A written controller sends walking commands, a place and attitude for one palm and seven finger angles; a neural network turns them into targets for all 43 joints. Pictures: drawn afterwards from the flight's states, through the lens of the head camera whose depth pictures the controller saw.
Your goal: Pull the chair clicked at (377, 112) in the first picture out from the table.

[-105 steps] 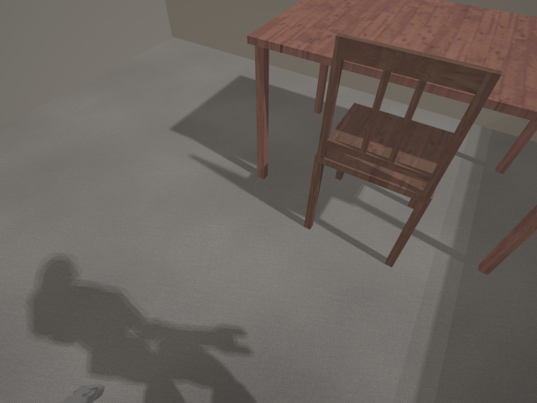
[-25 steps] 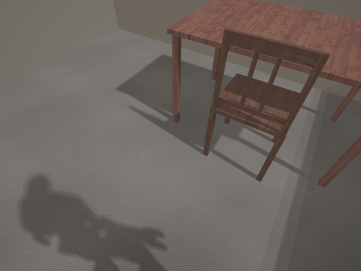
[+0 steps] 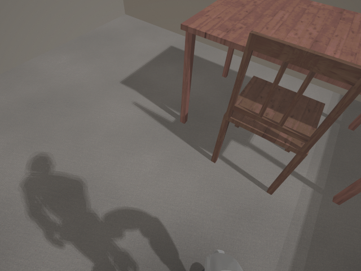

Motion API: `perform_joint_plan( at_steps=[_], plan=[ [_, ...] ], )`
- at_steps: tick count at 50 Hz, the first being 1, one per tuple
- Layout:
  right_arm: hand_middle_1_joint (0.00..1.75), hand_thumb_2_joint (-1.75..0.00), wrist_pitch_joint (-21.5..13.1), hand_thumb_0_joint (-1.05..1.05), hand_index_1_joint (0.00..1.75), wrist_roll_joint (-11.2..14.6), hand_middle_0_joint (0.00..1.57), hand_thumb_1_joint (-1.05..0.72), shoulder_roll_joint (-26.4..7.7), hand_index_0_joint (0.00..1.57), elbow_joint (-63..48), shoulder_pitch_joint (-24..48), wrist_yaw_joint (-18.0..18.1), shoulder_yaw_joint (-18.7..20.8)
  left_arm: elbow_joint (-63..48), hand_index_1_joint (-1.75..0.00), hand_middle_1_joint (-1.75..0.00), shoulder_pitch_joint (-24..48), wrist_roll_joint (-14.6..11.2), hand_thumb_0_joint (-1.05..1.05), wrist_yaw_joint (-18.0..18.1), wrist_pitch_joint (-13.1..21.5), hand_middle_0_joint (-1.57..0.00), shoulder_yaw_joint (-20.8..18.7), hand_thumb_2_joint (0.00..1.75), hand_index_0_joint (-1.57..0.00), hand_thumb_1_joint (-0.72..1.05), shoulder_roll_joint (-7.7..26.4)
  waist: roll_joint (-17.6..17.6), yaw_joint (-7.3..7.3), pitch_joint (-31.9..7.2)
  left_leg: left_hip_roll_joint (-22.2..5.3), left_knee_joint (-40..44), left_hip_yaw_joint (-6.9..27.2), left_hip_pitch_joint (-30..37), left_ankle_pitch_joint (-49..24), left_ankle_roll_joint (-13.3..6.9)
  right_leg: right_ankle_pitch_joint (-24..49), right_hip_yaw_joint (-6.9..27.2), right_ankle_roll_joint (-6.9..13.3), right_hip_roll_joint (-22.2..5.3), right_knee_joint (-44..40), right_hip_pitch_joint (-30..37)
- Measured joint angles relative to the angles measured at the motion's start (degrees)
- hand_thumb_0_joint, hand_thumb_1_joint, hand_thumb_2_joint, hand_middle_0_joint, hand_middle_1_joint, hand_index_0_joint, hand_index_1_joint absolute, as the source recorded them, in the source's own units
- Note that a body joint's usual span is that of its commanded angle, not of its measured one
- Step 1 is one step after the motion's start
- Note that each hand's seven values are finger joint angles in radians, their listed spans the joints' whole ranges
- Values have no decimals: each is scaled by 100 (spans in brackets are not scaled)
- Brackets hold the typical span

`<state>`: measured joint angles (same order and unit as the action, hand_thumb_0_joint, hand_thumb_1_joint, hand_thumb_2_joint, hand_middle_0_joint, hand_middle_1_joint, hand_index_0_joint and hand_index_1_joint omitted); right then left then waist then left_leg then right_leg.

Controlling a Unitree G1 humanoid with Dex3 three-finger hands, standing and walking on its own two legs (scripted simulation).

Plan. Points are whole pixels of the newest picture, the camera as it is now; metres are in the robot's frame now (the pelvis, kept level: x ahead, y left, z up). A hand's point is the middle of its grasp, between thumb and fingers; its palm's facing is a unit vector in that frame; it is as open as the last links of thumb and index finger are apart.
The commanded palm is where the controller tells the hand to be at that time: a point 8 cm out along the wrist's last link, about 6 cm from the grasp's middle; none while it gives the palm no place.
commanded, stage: turn to face it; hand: left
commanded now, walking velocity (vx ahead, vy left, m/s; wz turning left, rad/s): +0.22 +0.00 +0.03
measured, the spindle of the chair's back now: (271, 91) +0.79 -0.36 -0.10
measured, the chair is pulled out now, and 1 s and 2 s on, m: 0.00 0.00 0.00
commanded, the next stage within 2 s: take the last steps up to it in 1.06 s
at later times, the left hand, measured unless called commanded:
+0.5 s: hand (125, 245) +0.21 +0.15 -0.18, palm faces -0.06 -0.97 -0.21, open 7.3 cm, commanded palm none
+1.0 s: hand (147, 204) +0.32 +0.10 -0.16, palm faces -0.36 -0.89 -0.28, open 7.4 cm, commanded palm none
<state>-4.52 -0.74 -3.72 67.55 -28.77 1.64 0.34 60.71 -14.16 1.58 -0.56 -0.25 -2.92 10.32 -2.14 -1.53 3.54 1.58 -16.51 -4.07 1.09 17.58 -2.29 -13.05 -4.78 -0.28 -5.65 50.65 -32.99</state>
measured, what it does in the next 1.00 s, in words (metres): walks ahead, turning right: right foot, then left foot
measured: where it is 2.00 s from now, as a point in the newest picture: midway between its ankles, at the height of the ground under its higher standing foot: (205, 252)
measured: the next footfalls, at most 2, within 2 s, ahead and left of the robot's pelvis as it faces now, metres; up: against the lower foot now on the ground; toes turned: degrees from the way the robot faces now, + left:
right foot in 0.16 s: +0.22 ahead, -0.13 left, +0.00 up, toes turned -7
left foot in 0.54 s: +0.23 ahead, +0.09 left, +0.00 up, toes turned -9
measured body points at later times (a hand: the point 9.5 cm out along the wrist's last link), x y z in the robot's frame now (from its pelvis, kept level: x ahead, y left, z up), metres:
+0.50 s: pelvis +0.13 -0.03 -0.01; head +0.15 -0.03 +0.44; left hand +0.21 +0.20 -0.16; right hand +0.23 -0.29 -0.14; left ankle +0.19 +0.10 -0.72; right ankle +0.18 -0.12 -0.74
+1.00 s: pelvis +0.17 -0.06 -0.01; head +0.20 -0.09 +0.43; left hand +0.34 +0.15 -0.14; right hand +0.08 -0.31 -0.17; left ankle +0.19 +0.08 -0.69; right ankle +0.13 -0.15 -0.74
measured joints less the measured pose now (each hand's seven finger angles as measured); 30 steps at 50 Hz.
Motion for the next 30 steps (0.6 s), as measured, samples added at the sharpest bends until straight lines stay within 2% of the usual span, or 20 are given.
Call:
perform_joint_plan(
  at_steps=[4, 7, 8, 10, 11, 13, 16, 20, 25, 27, 28, 30],
  plan=[
    [30, -90, 36, 1, 30, -21, 20, -91, -7, 20, 98, -55, 17, 55, -140, -30, -30, 343, -32, 1, -14, 47, -20, -34, 90, -19, 93, 10, 101, -114, 139, -65, -51, -18, 338, 336, 124, 260, -84, 149, 112, -1002, 157],
    [30, -90, 89, 1, 30, -9, 21, -90, -92, 20, 141, -91, 27, 104, -286, -30, -30, 487, -15, 1, 0, 183, -20, -32, 90, -19, 93, -11, 233, -102, 181, -219, -740, -46, 378, 914, 239, 498, -199, 320, 334, -1617, 663],
    [30, -90, 115, 1, 30, 14, 21, -90, -101, 20, 141, -100, 19, 117, -334, -30, -30, 504, 4, 1, 14, 275, -20, -40, 90, -19, 93, 9, 202, -81, 161, -250, -1454, -89, 129, 1140, 237, 759, -157, 457, 342, -1680, 797],
    [30, -90, 203, 1, 30, 67, 21, -90, -221, 20, 97, 174, 24, 158, -385, -30, -30, 583, -30, 0, 69, 380, -20, -61, 90, -19, 92, -60, 338, -29, 257, -347, -3612, 64, -743, 1365, 219, 377, -202, 531, 470, -1272, 759],
    [30, -90, 247, 1, 30, 71, 21, -91, -291, 20, 32, 348, 34, 187, -407, -30, -30, 582, -48, 0, 93, 366, -20, -59, 90, -19, 92, -92, 384, -6, 277, -365, -4421, 122, -1150, 1331, 217, 209, -204, 530, 539, -1259, 828],
    [30, -90, 319, 1, 30, 38, 20, -91, -424, 20, -177, 737, 42, 223, -426, -30, -30, 528, -51, 0, 158, 286, -20, -59, 90, -20, 92, -136, 399, 21, 243, -448, -5212, 114, -1861, 1131, 241, 140, -161, 513, 646, -1462, 988],
    [29, -90, 382, 1, 29, -12, 20, -91, -564, 20, -619, 1330, 48, 257, -393, -30, -30, 408, -14, 0, 212, 146, -20, -67, 90, -20, 91, -166, 331, 25, 108, -591, -4834, 64, -2556, 900, 357, 313, -29, 491, 733, -1854, 1141],
    [29, -90, 396, 1, 29, -30, 20, -91, -643, 20, -1150, 1943, 18, 268, -408, -30, -30, 248, 13, 0, 164, -8, -20, -115, 90, -20, 93, -86, 234, 159, -73, -642, -3701, 120, -2828, 609, 458, 394, 248, 494, 841, -2070, 1185],
    [29, -90, 390, 0, 29, 3, 20, -91, -667, 20, -1557, 2327, -18, 235, -540, -30, -30, 50, 14, 0, 76, -141, -20, -164, 90, -20, 92, 16, 124, 388, -188, -464, -2573, 226, -2447, 451, 473, 355, 624, 408, 966, -2078, 1217],
    [29, -90, 360, 0, 29, 22, 20, -91, -668, 20, -1664, 2333, -11, 207, -607, -30, -30, -40, -8, 0, 66, -184, -20, -190, 90, -20, 91, 62, 93, 430, -236, -388, -1826, 204, -2046, 212, 457, 284, 748, 339, 1019, -1975, 1189],
    [29, -90, 334, 0, 29, 16, 20, -91, -661, 20, -1711, 2310, 0, 194, -645, -30, -30, -76, -27, 0, 58, -211, -20, -205, 90, -20, 91, 96, 67, 422, -249, -374, -1544, 171, -1927, -253, 382, 215, 796, 299, 1035, -1854, 1145],
    [29, -90, 340, 0, 29, -19, 20, -91, -619, 20, -1775, 2248, 1, 157, -672, -30, -30, -76, -32, 0, 24, -254, -20, -243, 90, -20, 91, 186, -24, 421, -193, -370, -1542, 39, -1840, -403, 281, -640, 774, 140, 990, -1047, 896]
  ],
)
